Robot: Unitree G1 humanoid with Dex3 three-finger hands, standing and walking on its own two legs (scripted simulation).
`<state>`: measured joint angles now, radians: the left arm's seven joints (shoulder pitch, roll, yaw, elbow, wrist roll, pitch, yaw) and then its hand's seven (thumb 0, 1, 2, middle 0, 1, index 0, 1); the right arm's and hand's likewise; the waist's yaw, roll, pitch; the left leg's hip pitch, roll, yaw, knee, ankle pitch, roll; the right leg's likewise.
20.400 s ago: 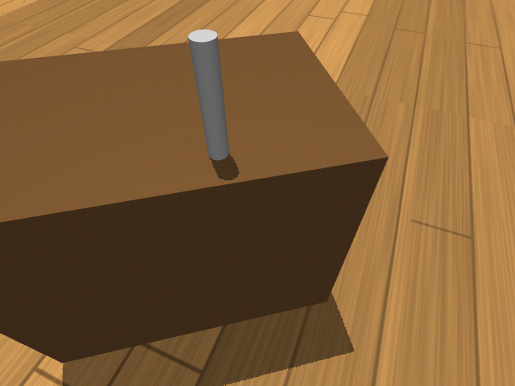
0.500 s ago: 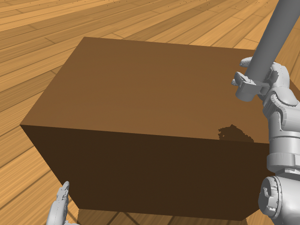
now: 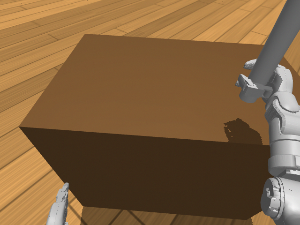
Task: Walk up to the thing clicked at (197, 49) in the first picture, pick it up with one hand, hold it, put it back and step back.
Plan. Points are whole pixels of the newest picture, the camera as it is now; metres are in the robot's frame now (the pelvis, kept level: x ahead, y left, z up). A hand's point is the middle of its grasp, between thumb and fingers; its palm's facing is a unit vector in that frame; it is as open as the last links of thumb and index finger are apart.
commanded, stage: lower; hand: right
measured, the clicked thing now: (269, 58) +0.42 -0.24 +0.26
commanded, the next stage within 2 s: loosen in 0.98 s
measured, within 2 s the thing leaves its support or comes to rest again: rests again in 1.44 s
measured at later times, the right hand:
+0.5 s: hand (242, 96) +0.43 -0.23 +0.14, palm faces +0.22 +0.98 +0.00, open 6.0 cm
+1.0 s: hand (239, 104) +0.43 -0.23 +0.11, palm faces +0.21 +0.98 +0.01, open 6.0 cm
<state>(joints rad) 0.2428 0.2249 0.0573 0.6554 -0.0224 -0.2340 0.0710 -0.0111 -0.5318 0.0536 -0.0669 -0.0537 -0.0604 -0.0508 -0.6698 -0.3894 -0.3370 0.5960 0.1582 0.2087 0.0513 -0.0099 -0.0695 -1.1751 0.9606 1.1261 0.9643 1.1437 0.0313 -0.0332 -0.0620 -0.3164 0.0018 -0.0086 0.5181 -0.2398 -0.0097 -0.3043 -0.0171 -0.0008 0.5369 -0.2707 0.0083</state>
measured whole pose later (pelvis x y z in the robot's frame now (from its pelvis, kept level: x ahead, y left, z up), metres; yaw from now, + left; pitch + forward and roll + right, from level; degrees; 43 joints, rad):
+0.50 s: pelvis +0.00 +0.00 +0.00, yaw +0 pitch +5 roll +1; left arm 0.23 0.22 0.06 0.63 -0.02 -0.17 0.07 -0.01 -0.54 0.06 -0.06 -0.05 -0.05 -0.05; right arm -0.62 -0.39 -0.34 0.74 0.15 -0.01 0.07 -0.01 -0.07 -1.18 0.96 1.12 0.96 1.14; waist 0.05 -0.01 -0.06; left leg -0.38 -0.01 -0.01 0.55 -0.25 -0.01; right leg -0.37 -0.02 0.00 0.58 -0.29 0.01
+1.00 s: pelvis +0.00 +0.00 -0.01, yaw +0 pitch +7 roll +1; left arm 0.24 0.22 0.04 0.54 -0.02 -0.13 0.08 -0.01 -0.54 0.06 -0.07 -0.05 -0.06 -0.05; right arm -0.60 -0.39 -0.35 0.82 0.16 -0.14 0.08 -0.01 -0.07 -1.17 0.95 1.13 0.96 1.15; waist 0.07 0.00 -0.06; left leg -0.45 -0.01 -0.01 0.59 -0.26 -0.01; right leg -0.44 -0.03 0.00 0.63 -0.30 0.01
